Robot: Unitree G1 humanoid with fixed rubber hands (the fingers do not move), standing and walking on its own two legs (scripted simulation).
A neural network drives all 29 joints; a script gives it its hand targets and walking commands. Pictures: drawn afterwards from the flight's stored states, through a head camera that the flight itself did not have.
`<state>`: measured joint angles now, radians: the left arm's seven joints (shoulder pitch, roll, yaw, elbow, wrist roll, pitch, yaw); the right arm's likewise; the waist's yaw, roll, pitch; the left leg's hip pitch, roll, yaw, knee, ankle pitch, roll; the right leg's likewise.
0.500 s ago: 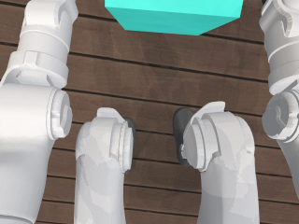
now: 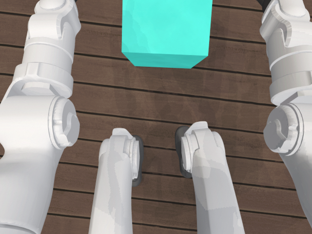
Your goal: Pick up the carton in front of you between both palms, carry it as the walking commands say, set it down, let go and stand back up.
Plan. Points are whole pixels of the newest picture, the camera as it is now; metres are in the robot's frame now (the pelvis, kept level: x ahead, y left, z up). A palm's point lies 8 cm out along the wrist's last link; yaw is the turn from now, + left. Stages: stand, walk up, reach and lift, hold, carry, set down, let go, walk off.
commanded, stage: set down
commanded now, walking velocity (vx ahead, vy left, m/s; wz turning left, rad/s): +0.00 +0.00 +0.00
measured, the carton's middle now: (165, 27) +0.58 -0.05 -0.33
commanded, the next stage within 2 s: let go in 0.56 s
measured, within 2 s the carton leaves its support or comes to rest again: neither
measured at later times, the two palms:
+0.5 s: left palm out of the picture +0.59 +0.15 +0.05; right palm out of the picture +0.55 -0.25 +0.04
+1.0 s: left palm out of the picture +0.47 +0.18 +0.14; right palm out of the picture +0.44 -0.25 +0.15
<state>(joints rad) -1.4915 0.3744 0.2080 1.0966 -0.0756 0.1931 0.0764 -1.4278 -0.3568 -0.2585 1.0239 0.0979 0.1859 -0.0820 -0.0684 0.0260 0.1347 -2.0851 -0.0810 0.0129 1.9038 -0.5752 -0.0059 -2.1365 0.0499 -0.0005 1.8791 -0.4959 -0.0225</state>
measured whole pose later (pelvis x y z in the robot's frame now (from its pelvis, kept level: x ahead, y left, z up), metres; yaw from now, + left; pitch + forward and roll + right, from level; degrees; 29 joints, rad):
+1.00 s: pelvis +0.08 -0.01 +0.26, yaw +0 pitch +36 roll +1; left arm -0.60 0.19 0.21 0.66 0.07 0.12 0.03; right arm -0.57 -0.22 -0.24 0.66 -0.06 0.10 0.09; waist -0.05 0.00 -0.06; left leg -1.15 -0.07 -0.06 0.82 -0.30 -0.01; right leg -1.19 0.05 0.02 0.82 -0.26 -0.03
